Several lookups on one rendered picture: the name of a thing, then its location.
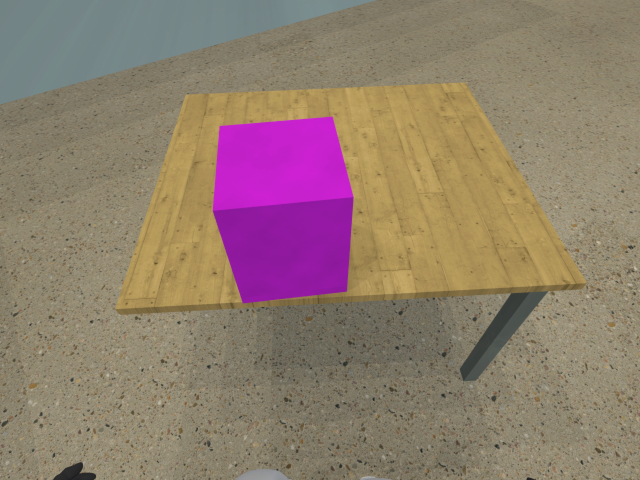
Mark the carton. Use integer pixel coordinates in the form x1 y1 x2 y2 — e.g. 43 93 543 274
213 117 354 303

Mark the table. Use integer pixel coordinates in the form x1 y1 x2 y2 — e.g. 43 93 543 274
115 82 587 381

